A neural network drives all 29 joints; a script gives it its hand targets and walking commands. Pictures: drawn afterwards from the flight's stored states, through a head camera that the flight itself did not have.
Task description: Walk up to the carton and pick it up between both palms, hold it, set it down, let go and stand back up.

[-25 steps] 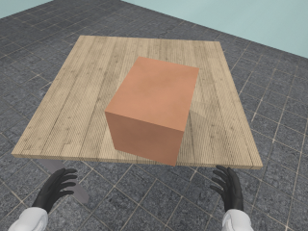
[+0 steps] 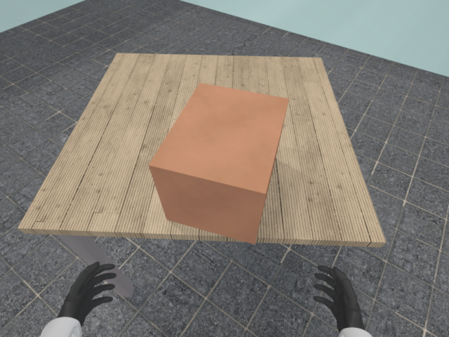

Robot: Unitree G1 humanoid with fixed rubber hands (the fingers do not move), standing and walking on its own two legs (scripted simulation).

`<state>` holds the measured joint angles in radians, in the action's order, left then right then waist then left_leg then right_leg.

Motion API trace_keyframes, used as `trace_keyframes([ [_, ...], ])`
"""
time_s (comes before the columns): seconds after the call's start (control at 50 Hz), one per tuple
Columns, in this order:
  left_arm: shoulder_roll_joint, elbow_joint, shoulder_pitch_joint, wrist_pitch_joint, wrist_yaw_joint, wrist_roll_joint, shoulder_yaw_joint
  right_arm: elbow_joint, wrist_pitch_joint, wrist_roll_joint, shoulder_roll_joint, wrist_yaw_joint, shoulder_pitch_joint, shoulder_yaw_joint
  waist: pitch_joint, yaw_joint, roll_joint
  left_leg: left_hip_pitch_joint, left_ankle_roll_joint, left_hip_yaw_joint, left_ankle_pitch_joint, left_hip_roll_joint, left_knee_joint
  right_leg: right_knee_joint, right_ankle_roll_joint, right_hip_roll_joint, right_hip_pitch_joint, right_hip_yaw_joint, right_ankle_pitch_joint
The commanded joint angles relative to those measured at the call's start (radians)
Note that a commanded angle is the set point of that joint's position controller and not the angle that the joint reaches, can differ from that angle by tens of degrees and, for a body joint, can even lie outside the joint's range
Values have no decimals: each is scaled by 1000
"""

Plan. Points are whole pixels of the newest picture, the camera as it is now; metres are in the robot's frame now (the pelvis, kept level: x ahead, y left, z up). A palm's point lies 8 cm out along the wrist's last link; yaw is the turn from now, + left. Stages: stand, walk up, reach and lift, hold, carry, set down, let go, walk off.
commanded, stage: set down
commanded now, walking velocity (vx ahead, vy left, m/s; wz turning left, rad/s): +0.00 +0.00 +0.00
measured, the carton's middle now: (226, 160) +0.48 +0.00 +0.01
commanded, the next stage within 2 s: let go in 0.74 s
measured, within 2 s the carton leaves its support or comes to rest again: neither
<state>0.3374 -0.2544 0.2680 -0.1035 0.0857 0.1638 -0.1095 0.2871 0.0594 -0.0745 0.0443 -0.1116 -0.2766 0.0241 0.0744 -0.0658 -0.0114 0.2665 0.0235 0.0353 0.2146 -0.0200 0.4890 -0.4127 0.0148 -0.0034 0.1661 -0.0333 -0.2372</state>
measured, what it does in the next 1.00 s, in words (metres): stands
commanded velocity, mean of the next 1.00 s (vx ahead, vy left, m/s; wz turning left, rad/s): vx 0.00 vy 0.00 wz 0.00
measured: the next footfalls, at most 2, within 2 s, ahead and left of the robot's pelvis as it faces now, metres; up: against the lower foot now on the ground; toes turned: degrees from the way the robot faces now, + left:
none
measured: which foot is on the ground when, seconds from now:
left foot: down 0.00-1.00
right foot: down 0.00-1.00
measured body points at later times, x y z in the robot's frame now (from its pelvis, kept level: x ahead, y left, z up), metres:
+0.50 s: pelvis +0.01 -0.01 +0.00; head +0.04 -0.01 +0.45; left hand +0.20 +0.25 -0.07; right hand +0.15 -0.21 -0.09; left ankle +0.03 +0.10 -0.74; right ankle -0.01 -0.13 -0.74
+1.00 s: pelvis +0.01 -0.01 +0.00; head +0.05 -0.02 +0.45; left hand +0.19 +0.24 -0.08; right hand +0.14 -0.23 -0.10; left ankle +0.03 +0.10 -0.74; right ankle -0.01 -0.13 -0.74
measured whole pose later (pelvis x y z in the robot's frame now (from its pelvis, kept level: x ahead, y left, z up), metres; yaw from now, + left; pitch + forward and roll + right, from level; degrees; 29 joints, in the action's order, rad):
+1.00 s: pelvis +0.01 -0.01 +0.00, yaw +0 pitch +0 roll -1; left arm 0.22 -0.49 0.20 -0.10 0.00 0.07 -0.11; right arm 0.65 0.25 0.00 0.13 0.02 -0.27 -0.02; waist 0.07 -0.07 -0.03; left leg 0.25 0.01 0.04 0.21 -0.02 0.46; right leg -0.41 0.00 0.00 0.17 -0.03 -0.25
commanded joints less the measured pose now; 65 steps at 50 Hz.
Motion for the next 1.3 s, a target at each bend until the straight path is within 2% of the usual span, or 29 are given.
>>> trace_keyframes([
  [0.0,72,48,-56,8,-24,-65,58,-62,72,31,177,33,25,-57,-158,118,-96,-276,-89,2,-182,-4,-132,107,-59,-35,29,-24,40],
  [0.36,4,-108,-95,13,-66,-108,90,139,173,68,233,106,130,-77,-170,98,-64,-301,-77,16,-200,0,-132,106,-58,-43,72,-43,69],
  [0.44,-8,-133,-99,15,-70,-119,89,174,185,73,242,115,142,-76,-174,98,-62,-310,-76,16,-213,0,-129,103,-56,-45,74,-46,87],
  [0.46,-20,-142,-107,14,-77,-125,93,198,187,78,254,125,158,-87,-175,100,-77,-312,-79,15,-208,-4,-132,100,-60,-50,86,-52,74],
  [0.52,-18,-149,-100,19,-76,-124,90,203,201,77,256,127,154,-79,-181,98,-57,-321,-74,19,-234,-1,-124,101,-53,-49,82,-48,103],
  [0.56,-29,-155,-104,19,-81,-130,93,226,207,80,263,134,160,-86,-178,99,-65,-319,-76,17,-238,-1,-125,97,-56,-52,85,-52,104],
  [0.62,-32,-171,-99,23,-81,-127,91,232,213,84,268,136,161,-83,-177,98,-39,-323,-67,16,-239,-3,-124,99,-51,-53,90,-50,120],
  [0.8,-50,-179,-88,30,-89,-141,90,278,225,86,280,145,155,-90,-170,93,-35,-333,-66,11,-258,-4,-120,95,-49,-57,97,-48,148],
  [1.14,-62,-193,-95,38,-101,-143,99,295,230,87,281,149,162,-99,-175,101,-21,-336,-61,10,-267,-2,-108,86,-47,-59,102,-42,159],
  [1.16,184,-252,-79,92,-108,-239,-3,409,115,129,437,122,23,-114,-315,65,-9,-165,-19,-66,-291,-108,-28,-10,-38,95,-40,70,162],
  [1.18,175,-235,-93,115,-105,-234,-22,418,72,128,422,111,37,-118,-302,66,20,-107,-12,-59,-194,-93,-47,-10,-35,94,-80,75,124],
  [1.22,138,-253,-104,131,-98,-222,-20,415,39,131,400,108,75,-102,-214,76,8,-33,0,-65,-77,-82,-75,-10,-42,100,-35,95,56],
  [1.24,134,-262,-99,136,-98,-221,-19,420,33,131,397,110,74,-100,-183,77,1,-4,6,-70,-46,-78,-78,-3,-44,102,-26,102,42],
  [1.26,137,-273,-92,141,-95,-215,-20,427,30,128,403,116,80,-102,-168,82,32,11,8,-71,-16,-72,-78,15,-51,106,-20,113,41],
  [1.28,147,-278,-100,145,-95,-219,-24,434,32,131,403,120,77,-101,-161,76,35,2,9,-75,-18,-78,-78,14,-55,110,-6,117,41],
])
